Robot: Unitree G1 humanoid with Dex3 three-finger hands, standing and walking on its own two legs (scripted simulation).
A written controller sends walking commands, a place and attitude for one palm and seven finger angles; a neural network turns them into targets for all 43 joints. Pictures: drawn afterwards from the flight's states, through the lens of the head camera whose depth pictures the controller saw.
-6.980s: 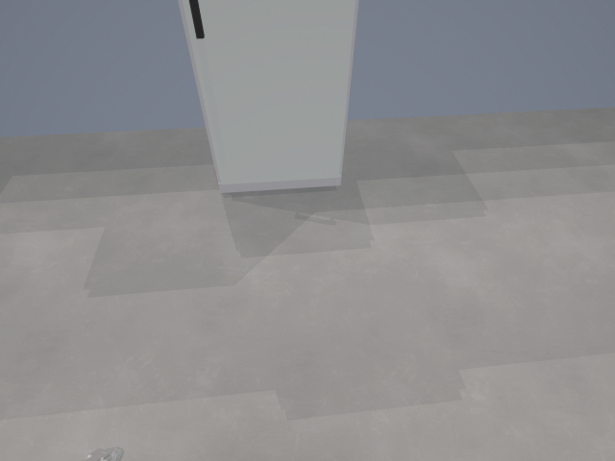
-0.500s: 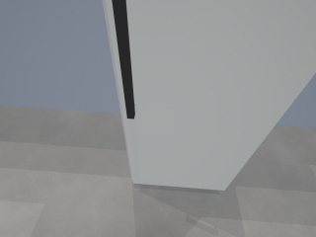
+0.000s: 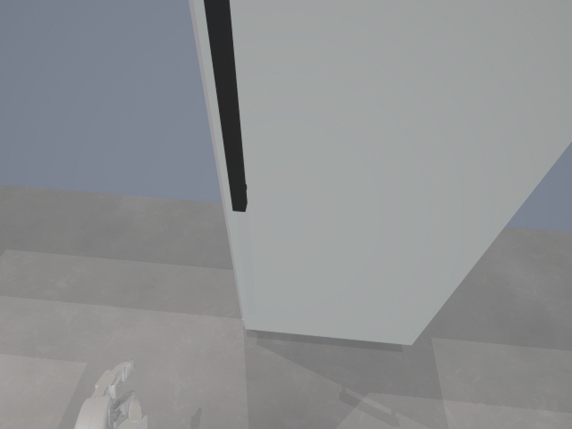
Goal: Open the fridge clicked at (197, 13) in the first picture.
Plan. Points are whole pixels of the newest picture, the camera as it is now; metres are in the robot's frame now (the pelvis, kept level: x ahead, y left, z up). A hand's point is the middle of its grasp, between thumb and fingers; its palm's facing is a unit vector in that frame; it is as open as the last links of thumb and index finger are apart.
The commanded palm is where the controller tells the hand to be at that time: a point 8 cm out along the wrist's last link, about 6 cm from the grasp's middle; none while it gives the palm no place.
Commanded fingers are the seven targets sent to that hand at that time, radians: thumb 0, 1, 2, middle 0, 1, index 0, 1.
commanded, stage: raise the hand to about handle height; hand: left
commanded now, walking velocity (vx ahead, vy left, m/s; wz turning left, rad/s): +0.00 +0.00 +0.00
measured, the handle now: (231, 99) +0.51 +0.12 +0.21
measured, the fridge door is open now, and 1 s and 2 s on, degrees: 0 0 0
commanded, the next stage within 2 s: move the hooked fingers beside the handle in 1.98 s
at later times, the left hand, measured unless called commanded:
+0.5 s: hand (131, 393) +0.16 +0.21 +0.00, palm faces -0.01 -1.00 -0.08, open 9.8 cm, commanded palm +0.14 +0.27 +0.01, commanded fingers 0.00 0.15 0.58 -0.25 -0.78 -0.25 -0.78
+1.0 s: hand (90, 335) +0.21 +0.26 +0.06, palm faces +0.02 -1.00 -0.05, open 12.7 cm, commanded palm +0.18 +0.31 +0.07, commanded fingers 0.00 -0.43 0.33 -0.29 -1.15 -0.29 -1.15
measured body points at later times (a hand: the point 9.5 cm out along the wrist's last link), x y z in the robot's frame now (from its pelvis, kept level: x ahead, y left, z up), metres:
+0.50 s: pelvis -0.04 -0.03 -0.06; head +0.00 -0.02 +0.39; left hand +0.16 +0.26 +0.01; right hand +0.16 -0.26 -0.13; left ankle +0.03 +0.10 -0.73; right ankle -0.04 -0.12 -0.73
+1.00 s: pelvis -0.02 +0.01 -0.03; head -0.01 +0.02 +0.42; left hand +0.20 +0.31 +0.06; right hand +0.15 -0.24 -0.09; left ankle +0.03 +0.10 -0.73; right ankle -0.04 -0.12 -0.73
